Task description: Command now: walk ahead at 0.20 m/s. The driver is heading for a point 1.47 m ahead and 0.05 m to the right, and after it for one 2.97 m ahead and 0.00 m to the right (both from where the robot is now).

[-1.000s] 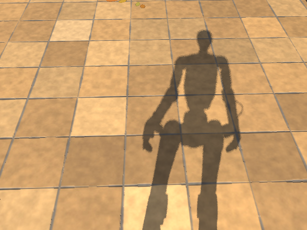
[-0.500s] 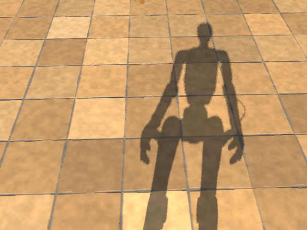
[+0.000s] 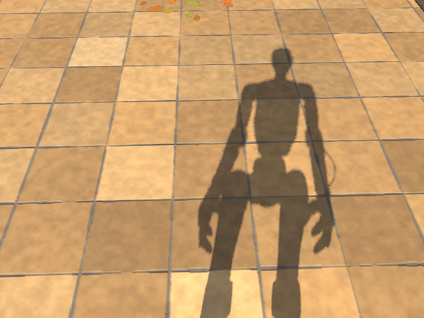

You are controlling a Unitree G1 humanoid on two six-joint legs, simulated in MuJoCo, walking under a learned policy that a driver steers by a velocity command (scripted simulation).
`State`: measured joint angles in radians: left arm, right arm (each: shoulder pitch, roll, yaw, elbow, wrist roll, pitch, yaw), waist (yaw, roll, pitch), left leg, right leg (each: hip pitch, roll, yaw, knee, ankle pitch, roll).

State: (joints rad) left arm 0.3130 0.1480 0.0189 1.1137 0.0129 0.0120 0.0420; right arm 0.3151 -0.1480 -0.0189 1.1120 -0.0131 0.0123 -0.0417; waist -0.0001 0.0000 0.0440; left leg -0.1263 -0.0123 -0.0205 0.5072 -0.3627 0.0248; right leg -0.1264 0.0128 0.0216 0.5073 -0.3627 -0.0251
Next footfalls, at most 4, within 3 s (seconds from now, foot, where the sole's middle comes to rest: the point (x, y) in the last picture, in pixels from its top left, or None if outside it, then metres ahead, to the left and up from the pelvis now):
0.68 left None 0.41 0.04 -0.77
1.24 right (258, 261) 0.72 -0.13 -0.77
1.80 left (209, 192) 1.02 0.04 -0.77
2.38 right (248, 138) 1.32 -0.13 -0.77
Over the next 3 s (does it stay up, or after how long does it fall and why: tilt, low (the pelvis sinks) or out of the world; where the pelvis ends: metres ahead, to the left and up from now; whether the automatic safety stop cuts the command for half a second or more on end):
stays up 1.49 -0.02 -0.01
